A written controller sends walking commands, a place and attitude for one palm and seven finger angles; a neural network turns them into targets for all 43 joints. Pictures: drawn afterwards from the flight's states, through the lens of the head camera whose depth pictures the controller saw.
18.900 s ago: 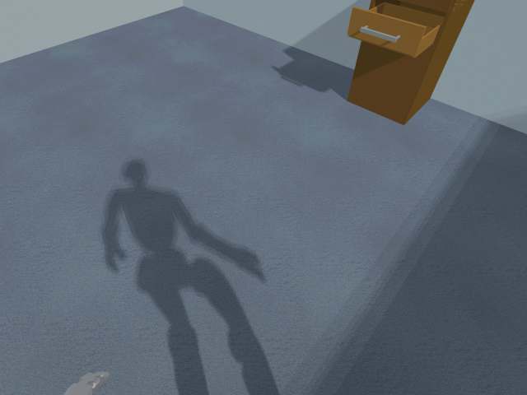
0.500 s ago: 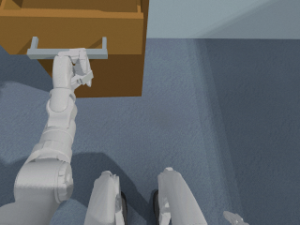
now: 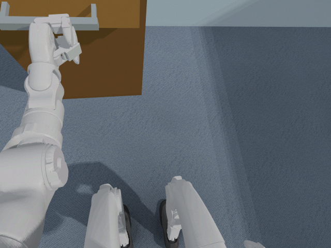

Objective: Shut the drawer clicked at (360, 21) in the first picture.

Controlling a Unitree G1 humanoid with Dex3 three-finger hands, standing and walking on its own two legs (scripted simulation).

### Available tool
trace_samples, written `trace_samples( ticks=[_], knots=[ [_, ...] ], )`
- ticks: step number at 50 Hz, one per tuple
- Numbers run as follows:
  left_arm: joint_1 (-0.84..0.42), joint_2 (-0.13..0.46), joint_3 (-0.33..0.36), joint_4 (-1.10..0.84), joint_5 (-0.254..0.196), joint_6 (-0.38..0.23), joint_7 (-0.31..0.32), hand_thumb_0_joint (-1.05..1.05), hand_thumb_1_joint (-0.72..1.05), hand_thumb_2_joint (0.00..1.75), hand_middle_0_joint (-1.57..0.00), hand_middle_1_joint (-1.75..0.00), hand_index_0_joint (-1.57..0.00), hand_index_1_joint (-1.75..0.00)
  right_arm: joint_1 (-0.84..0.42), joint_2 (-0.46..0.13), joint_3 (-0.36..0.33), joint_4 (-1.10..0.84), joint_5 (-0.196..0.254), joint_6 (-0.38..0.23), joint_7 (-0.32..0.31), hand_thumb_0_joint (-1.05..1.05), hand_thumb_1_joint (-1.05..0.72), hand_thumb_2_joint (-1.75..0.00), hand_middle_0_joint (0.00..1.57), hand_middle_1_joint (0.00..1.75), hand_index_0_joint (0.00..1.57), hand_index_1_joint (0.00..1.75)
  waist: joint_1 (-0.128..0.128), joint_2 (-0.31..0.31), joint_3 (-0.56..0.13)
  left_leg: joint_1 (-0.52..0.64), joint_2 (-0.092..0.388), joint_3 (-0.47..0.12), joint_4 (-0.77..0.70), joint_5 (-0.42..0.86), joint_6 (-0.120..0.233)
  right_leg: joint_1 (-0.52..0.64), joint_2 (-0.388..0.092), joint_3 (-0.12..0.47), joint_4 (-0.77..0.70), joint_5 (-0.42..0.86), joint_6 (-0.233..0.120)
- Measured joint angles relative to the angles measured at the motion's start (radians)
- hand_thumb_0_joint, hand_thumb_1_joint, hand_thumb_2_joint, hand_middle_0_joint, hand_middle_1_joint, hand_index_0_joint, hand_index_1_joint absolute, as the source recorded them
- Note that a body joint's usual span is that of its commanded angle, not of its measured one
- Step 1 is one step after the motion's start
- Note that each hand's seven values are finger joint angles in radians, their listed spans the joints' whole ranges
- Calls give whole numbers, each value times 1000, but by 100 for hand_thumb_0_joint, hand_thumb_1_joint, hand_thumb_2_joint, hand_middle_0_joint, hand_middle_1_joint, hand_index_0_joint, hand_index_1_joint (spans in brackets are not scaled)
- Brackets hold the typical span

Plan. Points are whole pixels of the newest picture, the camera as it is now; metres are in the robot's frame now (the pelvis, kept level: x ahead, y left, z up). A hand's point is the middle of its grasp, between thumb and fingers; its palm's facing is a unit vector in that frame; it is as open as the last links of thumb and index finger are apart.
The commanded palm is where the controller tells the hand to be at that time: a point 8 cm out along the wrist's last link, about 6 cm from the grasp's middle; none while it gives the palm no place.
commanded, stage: push the drawer shut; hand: left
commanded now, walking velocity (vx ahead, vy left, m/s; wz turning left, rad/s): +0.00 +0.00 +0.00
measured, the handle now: (50, 16) +0.63 +0.19 +0.03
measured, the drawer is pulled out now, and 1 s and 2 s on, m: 0.06 0.00 0.00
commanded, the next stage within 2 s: pull the fist back off the drawer in 0.82 s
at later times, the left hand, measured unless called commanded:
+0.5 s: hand (77, 23) +0.61 +0.13 +0.04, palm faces +0.02 -1.00 -0.06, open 3.4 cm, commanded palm +0.61 +0.15 +0.04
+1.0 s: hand (69, 16) +0.63 +0.15 +0.04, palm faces +0.01 -1.00 -0.08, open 3.6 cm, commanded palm +0.65 +0.13 +0.04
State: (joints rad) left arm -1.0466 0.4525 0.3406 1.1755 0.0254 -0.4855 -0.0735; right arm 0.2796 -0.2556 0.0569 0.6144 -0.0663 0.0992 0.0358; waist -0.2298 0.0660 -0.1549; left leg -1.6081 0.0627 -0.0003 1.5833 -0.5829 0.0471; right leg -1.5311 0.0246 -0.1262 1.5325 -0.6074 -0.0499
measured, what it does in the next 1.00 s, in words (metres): stands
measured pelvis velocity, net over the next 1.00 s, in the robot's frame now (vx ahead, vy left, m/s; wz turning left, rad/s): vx -0.02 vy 0.00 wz -0.04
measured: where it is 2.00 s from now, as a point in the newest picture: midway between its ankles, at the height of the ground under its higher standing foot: (147, 236)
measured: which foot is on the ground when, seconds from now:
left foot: down 0.00-1.00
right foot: down 0.00-1.00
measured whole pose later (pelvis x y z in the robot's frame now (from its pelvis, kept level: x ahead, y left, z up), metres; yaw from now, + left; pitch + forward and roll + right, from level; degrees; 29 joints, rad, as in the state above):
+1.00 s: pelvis -0.02 +0.00 -0.02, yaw -3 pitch +38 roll -9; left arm -1.42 0.73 0.32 1.31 0.14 -0.31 -0.09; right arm 0.36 -0.24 0.13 0.62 -0.09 0.04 0.03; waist -0.37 0.05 -0.11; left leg -1.78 0.07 -0.05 1.66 -0.56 0.05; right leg -1.68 0.04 -0.17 1.57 -0.57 -0.05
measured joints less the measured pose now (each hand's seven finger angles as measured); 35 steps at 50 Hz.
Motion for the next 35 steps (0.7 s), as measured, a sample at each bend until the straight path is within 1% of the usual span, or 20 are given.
trace_samples(
  ticks=[8,14,19,27,29,32,35],
  knots=[
    [-68,52,23,16,21,36,-3,7,79,88,-140,-159,-140,-160,23,3,11,-5,-6,2,3,0,-90,-90,20,30,21,30,-26,3,8,-36,6,-6,15,-2,1,-32,6,-5,7,4,0],
    [-97,73,32,16,27,58,-1,8,80,88,-140,-159,-140,-160,41,8,16,-1,-9,5,10,0,-90,-90,20,30,21,30,-36,5,16,-42,9,-6,13,-3,2,-39,10,-5,1,6,2],
    [-132,89,33,35,42,76,11,8,81,88,-140,-159,-140,-160,54,12,21,3,-13,1,14,0,-90,-90,20,30,21,30,-45,6,18,-50,9,-10,13,-3,1,-45,11,-8,-1,6,1],
    [-207,137,35,69,73,100,25,8,81,89,-140,-159,-140,-160,61,13,29,4,-23,-11,18,0,-90,-90,20,30,21,30,-74,5,25,-85,10,-23,30,-5,-2,-73,13,-20,9,4,-3],
    [-225,153,37,72,80,107,23,8,81,89,-140,-159,-140,-160,62,14,30,2,-24,-13,18,0,-90,-90,20,30,21,30,-82,5,28,-94,11,-26,35,-6,-3,-82,14,-22,13,4,-4],
    [-231,165,48,67,89,104,1,7,78,91,-140,-159,-140,-160,70,14,33,0,-25,-14,18,0,-90,-90,20,30,21,30,-83,3,31,-104,12,-28,41,-6,-3,-90,15,-25,17,4,-5],
    [-249,185,45,76,94,117,-9,6,73,91,-140,-159,-140,-160,71,18,41,-1,-22,-14,18,0,-90,-90,20,30,21,30,-87,-3,34,-111,14,-32,46,-4,-4,-96,17,-28,21,7,-6]
  ],
)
